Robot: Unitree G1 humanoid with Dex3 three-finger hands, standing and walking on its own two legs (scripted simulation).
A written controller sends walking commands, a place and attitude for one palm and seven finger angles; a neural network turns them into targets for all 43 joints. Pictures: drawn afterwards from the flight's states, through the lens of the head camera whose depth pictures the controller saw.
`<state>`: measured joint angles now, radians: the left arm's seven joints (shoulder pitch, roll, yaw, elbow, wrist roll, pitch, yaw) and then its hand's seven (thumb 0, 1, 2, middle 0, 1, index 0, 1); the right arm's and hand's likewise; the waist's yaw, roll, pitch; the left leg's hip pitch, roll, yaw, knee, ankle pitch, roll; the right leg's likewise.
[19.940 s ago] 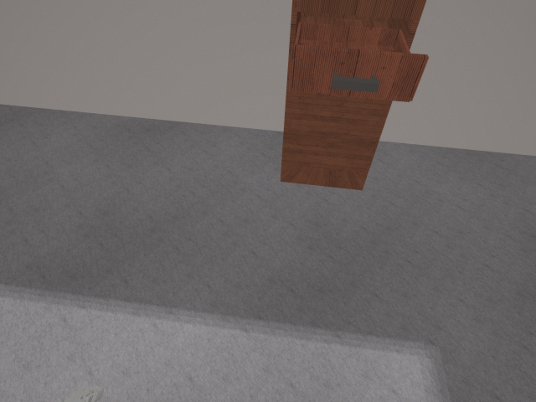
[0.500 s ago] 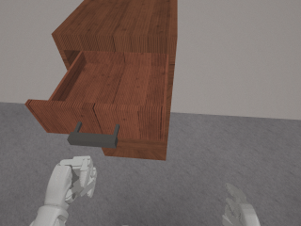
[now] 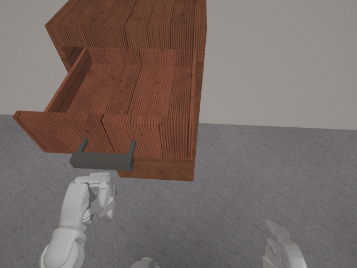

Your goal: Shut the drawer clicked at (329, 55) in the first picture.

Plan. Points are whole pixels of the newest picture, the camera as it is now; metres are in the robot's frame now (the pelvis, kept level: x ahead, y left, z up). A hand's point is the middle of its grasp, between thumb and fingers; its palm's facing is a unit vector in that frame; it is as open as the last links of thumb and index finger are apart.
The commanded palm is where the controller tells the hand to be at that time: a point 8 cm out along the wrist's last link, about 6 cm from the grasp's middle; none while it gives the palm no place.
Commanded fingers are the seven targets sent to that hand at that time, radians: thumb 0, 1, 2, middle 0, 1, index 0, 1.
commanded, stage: bring the fist close to the handle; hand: left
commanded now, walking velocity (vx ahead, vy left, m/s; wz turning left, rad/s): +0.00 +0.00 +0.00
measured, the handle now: (105, 152) +0.36 +0.18 +0.06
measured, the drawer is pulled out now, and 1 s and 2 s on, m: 0.28 0.25 0.11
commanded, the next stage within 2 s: push the drawer shut in 0.20 s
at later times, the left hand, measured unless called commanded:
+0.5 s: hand (111, 193) +0.26 +0.15 +0.06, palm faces -0.05 -1.00 -0.05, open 3.3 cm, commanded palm +0.24 +0.20 +0.06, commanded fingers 0.00 0.90 0.90 -1.40 -1.60 -1.40 -1.60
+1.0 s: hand (119, 172) +0.31 +0.14 +0.06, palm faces -0.06 -1.00 -0.06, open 2.9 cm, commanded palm +0.30 +0.19 +0.06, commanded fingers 0.00 0.90 0.90 -1.40 -1.60 -1.40 -1.60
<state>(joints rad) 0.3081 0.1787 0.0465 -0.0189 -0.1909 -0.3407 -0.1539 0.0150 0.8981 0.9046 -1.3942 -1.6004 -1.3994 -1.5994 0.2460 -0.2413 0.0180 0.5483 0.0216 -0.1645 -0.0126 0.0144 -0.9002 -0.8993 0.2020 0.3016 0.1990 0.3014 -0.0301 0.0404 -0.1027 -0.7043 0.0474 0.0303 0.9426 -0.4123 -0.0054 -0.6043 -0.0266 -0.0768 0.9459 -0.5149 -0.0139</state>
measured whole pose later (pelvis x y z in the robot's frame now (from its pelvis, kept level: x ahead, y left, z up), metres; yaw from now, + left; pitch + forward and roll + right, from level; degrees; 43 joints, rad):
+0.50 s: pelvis +0.00 +0.00 +0.00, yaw +1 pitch +10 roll -1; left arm 0.21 0.20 0.07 0.07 -0.20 -0.35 -0.16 0.01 0.90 0.90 -1.40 -1.60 -1.40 -1.60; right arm 0.22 -0.25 0.02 0.55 0.03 -0.15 -0.02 0.01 -0.90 -0.90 0.20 0.30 0.20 0.30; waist -0.03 0.04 -0.10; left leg -0.72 0.05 0.02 0.95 -0.41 -0.01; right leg -0.61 -0.02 -0.09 0.95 -0.52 -0.02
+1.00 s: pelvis -0.01 +0.00 +0.00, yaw +1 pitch +10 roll -1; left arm -0.08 0.20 0.06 0.31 -0.17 -0.34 -0.13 -0.04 0.86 0.95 -1.40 -1.60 -1.40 -1.60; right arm 0.22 -0.26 0.03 0.61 0.03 -0.11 -0.03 0.01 -0.90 -0.90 0.20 0.30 0.20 0.30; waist -0.03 0.04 -0.08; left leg -0.74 0.04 0.01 0.95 -0.39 -0.01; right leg -0.64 -0.03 -0.09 0.95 -0.50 -0.02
